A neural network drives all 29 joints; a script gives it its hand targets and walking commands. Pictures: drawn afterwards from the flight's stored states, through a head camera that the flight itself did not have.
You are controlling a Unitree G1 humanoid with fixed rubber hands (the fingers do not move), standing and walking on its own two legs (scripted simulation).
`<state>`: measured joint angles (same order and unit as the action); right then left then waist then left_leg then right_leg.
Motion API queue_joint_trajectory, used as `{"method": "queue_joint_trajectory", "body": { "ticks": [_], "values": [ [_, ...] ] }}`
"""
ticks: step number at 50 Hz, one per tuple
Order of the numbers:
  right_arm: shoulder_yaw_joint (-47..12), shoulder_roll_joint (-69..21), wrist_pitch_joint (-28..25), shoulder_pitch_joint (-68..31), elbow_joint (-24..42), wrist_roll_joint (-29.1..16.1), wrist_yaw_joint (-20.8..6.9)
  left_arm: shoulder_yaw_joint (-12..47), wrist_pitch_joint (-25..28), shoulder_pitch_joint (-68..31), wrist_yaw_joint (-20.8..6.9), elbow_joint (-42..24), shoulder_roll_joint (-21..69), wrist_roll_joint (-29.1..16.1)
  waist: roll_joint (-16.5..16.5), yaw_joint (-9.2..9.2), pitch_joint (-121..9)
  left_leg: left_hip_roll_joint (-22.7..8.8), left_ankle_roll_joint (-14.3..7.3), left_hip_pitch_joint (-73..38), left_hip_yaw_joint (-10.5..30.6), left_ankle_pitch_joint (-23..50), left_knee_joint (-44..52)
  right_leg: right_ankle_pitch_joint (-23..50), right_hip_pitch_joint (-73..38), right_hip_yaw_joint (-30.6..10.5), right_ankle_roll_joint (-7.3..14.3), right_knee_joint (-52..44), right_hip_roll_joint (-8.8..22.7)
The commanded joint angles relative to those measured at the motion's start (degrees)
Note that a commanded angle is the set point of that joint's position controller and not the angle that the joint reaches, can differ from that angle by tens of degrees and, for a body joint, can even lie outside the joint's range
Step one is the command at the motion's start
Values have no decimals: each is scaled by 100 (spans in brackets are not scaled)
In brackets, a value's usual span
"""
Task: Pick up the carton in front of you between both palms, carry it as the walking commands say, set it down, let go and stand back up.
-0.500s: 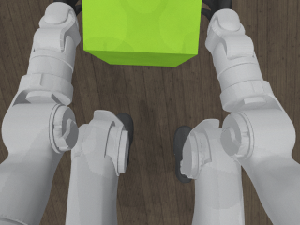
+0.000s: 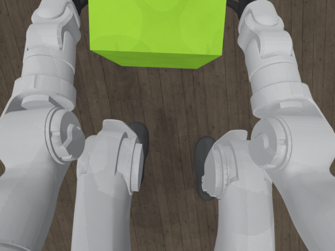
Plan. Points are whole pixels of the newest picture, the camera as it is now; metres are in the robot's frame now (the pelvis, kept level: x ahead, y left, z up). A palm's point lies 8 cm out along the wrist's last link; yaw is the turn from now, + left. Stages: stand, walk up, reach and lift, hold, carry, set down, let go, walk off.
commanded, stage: set down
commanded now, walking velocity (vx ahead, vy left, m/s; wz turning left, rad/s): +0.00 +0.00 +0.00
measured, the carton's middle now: (159, 12) +0.54 +0.08 -0.23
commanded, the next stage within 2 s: let go in 1.44 s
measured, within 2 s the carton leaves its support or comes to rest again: neither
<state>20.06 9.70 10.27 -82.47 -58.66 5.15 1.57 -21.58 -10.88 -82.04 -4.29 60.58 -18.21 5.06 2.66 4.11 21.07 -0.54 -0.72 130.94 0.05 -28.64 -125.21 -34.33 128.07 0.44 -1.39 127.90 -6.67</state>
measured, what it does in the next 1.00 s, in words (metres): rises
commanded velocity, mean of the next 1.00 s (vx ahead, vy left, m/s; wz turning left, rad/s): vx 0.00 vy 0.00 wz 0.00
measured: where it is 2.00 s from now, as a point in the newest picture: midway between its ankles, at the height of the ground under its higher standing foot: (170, 172)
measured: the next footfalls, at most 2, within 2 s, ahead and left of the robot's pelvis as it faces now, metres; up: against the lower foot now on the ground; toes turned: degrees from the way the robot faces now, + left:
none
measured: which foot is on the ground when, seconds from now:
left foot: down 0.00-1.00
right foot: down 0.00-1.00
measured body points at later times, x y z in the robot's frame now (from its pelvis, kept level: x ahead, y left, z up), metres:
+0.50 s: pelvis +0.01 +0.00 +0.00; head +0.37 +0.03 +0.26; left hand +0.54 +0.27 -0.16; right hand +0.58 -0.11 -0.16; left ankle +0.13 +0.12 -0.33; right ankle +0.11 -0.11 -0.33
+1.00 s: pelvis +0.02 +0.01 +0.12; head +0.35 +0.04 +0.43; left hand +0.54 +0.28 +0.01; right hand +0.58 -0.12 +0.01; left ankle +0.13 +0.12 -0.33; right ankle +0.11 -0.11 -0.33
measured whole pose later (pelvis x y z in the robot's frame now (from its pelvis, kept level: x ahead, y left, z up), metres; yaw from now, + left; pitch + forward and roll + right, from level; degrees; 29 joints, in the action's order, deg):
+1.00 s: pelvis +0.02 +0.01 +0.12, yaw +1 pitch +45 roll -2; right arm 12.2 14.0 10.1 -69.8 -49.8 -3.7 7.3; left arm -15.6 -8.7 -68.9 1.1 52.1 -20.2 -4.8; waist 1.6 3.2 0.9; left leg 1.4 -0.6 120.0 1.0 -26.8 -101.4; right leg -32.4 116.3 -0.4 -1.4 103.1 -4.6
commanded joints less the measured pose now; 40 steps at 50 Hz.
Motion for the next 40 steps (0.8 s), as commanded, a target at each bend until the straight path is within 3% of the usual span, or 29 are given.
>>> {"method": "queue_joint_trajectory", "body": {
  "ticks": [1, 5, 7, 8, 10, 12, 16, 20, 28, 34, 40],
  "values": [
    [-1148, -3394, -27, -2197, 39, -129, -793, 1156, -32, -1981, -989, 169, 3819, -166, 111, 140, -4243, 431, -109, -2430, 66, 289, 927, 252, -1454, 94, 164, -1126, -209],
    [-1024, -2418, -157, -2001, -13, -118, -545, 877, 162, -1804, -721, 302, 2828, -116, 104, 178, -4442, 349, 9, -2659, 17, 423, 883, 369, -1713, 144, 55, -1111, -136],
    [-703, -622, -317, -1539, -21, -94, -106, 429, 397, -1378, -247, 394, 947, -148, 68, 168, -4719, 256, 102, -2892, -20, 537, 861, 473, -2054, 164, -37, -1123, -30],
    [-567, 704, -444, -1260, 52, -194, 240, 209, 582, -1060, 138, 428, -439, -240, 44, 168, -4939, 195, 134, -3022, -30, 651, 857, 562, -2263, 150, -90, -1133, 57],
    [-746, 1376, -580, -1422, 29, -598, 569, 328, 865, -1335, 609, 323, -1291, -644, 50, 201, -5483, 127, 145, -3326, 15, 1090, 794, 887, -2447, 65, -147, -1060, 139],
    [-1100, 1413, -668, -1556, 6, -1054, 631, 600, 1045, -1570, 750, 269, -1479, -1042, 85, 257, -5910, 92, 114, -3553, 60, 1542, 680, 1225, -2475, 29, -175, -940, 195],
    [-1731, 1231, -783, -1715, 329, -1714, 570, 1079, 1179, -1600, 749, 60, -1507, -1585, 84, 423, -6598, 35, 61, -3946, 106, 2261, 584, 1725, -2618, 42, -153, -795, 243],
    [-1851, 1323, -763, -1440, 630, -1902, 595, 1218, 1118, -1313, 720, -132, -1554, -1828, 26, 401, -7353, 43, 77, -4503, 44, 2505, 634, 1814, -2851, 156, -142, -835, 260],
    [-1301, 1396, -409, -905, 1479, -1434, 820, 1133, 689, -788, 764, -1140, -1424, -1714, -235, 138, -8723, 201, 149, -5403, -216, 2236, 1199, 1510, -3305, 435, -20, -1497, 78],
    [-853, 1104, -200, -416, 1011, -1090, 722, 839, 451, -411, 716, -1022, -1050, -1257, -378, 69, -7301, 257, 192, -4515, -209, 1449, 1936, 918, -2682, 356, 36, -2196, 55],
    [-731, 978, -276, -335, 893, -938, 601, 645, 497, -263, 620, -953, -930, -1033, -342, 88, -7386, 281, 219, -4575, -191, 1582, 2485, 1039, -2756, 314, 3, -2750, 43]
  ]
}}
